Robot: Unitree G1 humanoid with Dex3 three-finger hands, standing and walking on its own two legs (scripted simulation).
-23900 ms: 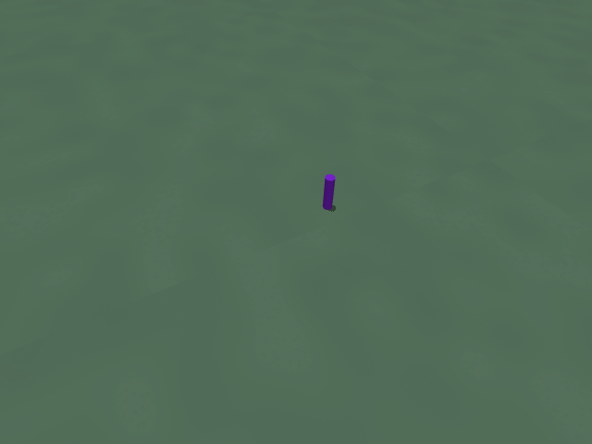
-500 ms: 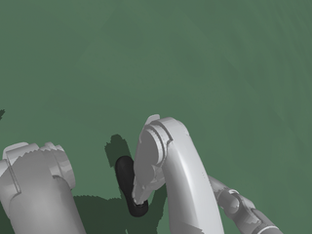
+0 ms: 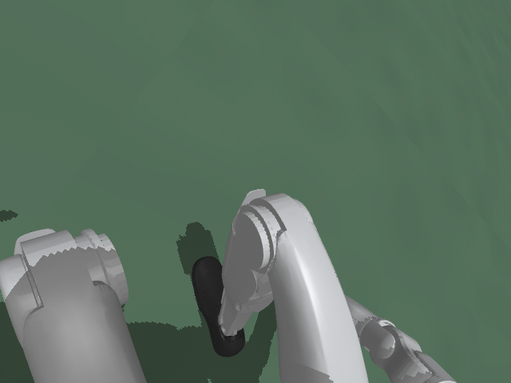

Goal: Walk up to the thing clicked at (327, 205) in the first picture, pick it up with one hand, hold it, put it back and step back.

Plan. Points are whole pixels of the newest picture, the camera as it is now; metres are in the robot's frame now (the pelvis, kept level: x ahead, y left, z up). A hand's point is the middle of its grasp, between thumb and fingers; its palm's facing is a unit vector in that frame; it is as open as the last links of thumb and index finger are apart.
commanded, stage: withdraw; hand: left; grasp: from the side
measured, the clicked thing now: out of the picture +0.43 +0.28 -0.20
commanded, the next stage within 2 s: rise in 0.08 s
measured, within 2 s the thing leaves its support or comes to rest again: neither
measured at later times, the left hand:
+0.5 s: hand out of the picture +0.36 +0.41 -0.02, palm faces +0.34 -0.87 -0.36, open 17.5 cm
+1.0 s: hand out of the picture +0.26 +0.30 +0.18, palm faces +0.31 -0.85 -0.43, open 17.5 cm
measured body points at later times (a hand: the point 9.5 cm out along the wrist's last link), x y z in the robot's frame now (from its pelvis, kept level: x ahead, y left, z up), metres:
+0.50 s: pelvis +0.01 +0.00 +0.06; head +0.18 +0.13 +0.46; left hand +0.34 +0.45 +0.00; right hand +0.20 -0.23 -0.03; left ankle +0.08 +0.12 -0.25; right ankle +0.15 -0.13 -0.25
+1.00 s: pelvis +0.05 -0.02 +0.27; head +0.19 +0.04 +0.69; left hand +0.24 +0.34 +0.20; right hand +0.29 -0.23 +0.17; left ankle +0.08 +0.12 -0.25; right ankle +0.15 -0.14 -0.25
